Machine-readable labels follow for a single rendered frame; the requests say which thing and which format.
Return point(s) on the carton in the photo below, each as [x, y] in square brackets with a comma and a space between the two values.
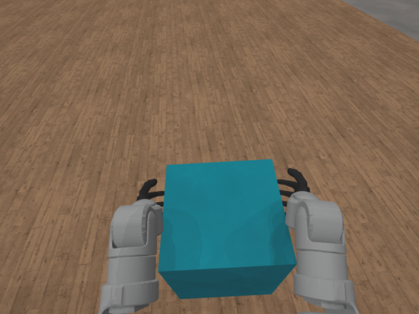
[224, 230]

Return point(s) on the left robot forearm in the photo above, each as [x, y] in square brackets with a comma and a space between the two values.
[131, 283]

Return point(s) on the robot left hand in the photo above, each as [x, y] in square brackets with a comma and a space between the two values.
[143, 193]

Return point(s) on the right robot forearm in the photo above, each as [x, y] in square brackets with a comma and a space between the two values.
[322, 275]

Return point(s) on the robot right hand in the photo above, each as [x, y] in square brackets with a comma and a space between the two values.
[300, 185]

